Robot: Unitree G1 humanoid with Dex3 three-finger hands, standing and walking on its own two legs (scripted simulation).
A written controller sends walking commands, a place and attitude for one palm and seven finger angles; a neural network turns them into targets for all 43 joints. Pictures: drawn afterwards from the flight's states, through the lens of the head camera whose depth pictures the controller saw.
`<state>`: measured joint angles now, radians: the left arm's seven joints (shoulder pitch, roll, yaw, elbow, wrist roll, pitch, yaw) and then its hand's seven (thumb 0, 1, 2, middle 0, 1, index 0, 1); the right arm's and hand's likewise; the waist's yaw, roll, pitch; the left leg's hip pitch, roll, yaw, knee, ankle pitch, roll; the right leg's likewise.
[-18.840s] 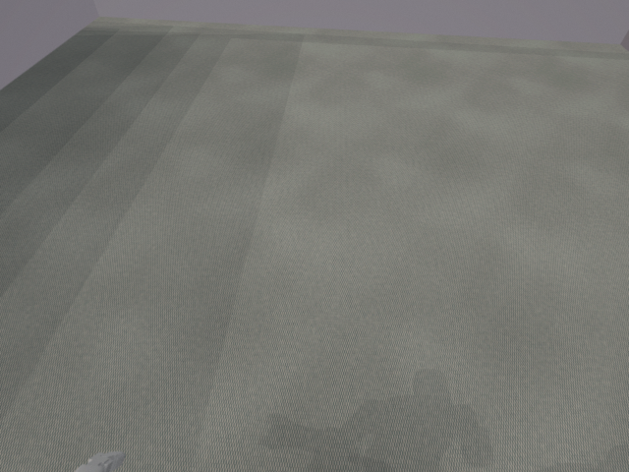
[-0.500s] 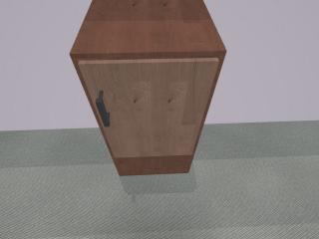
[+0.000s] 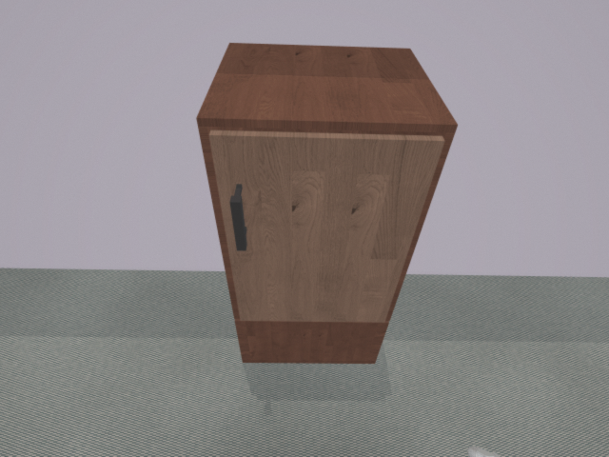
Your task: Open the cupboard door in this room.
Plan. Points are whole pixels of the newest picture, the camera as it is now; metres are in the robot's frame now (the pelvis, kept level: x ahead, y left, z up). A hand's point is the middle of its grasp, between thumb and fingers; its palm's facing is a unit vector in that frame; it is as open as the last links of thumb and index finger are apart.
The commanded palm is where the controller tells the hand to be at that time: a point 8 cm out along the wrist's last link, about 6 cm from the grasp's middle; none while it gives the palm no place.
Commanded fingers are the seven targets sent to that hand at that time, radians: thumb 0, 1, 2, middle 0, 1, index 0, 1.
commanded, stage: come to a stop and stand still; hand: left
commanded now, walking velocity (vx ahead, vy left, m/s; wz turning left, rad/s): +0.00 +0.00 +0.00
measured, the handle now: (240, 218) +0.56 +0.17 -0.02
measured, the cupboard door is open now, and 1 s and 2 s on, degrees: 0 0 0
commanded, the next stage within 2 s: look again from close up in 0.16 s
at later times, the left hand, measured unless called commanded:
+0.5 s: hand out of the picture +0.04 +0.22 -0.14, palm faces +0.01 -0.96 -0.29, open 7.4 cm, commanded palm none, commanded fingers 0.00 0.90 0.90 -0.20 -0.30 -0.20 -0.30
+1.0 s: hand (139, 421) +0.18 +0.24 -0.06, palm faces +0.28 -0.94 -0.22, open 7.4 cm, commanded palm +0.12 +0.28 -0.05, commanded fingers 0.00 0.76 0.84 -0.21 -0.39 -0.21 -0.39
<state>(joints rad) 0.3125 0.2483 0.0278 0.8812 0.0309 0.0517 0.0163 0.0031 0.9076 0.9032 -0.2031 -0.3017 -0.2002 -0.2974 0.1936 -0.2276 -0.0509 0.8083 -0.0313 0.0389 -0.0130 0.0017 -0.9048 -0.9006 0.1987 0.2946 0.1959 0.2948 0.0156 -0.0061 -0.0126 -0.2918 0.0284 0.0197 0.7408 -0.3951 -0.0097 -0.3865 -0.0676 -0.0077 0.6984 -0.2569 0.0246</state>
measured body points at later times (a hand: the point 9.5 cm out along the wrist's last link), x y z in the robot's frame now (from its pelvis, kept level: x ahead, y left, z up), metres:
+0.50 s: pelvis +0.00 +0.00 +0.02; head +0.00 -0.01 +0.47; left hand +0.04 +0.27 -0.12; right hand +0.01 -0.26 -0.13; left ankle +0.01 +0.13 -0.71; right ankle +0.07 -0.15 -0.71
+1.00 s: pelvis +0.02 -0.01 +0.02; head +0.03 -0.01 +0.47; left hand +0.16 +0.29 -0.04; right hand +0.13 -0.30 -0.09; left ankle +0.01 +0.13 -0.71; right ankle +0.07 -0.15 -0.71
